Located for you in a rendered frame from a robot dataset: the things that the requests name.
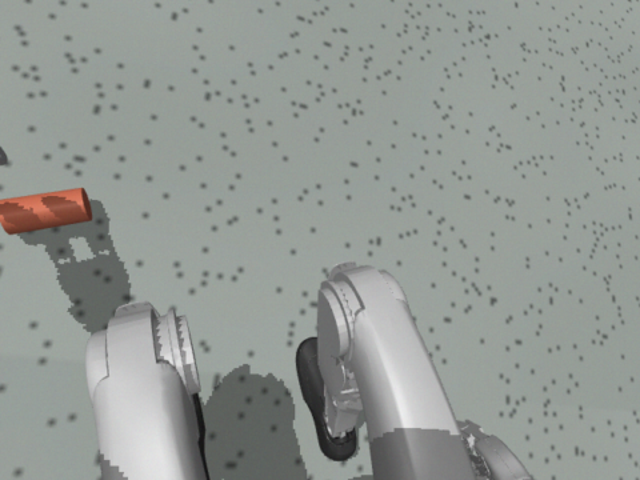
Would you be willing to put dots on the right robot hand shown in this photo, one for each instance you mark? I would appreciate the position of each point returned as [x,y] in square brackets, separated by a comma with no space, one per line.
[495,460]

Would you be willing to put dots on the right robot foot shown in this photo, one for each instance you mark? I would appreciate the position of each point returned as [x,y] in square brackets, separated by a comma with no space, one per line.
[312,388]

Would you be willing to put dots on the can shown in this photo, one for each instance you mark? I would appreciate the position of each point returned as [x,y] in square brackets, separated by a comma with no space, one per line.
[47,210]

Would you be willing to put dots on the left robot foot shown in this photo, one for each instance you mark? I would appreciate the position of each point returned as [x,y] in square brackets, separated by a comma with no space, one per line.
[201,427]

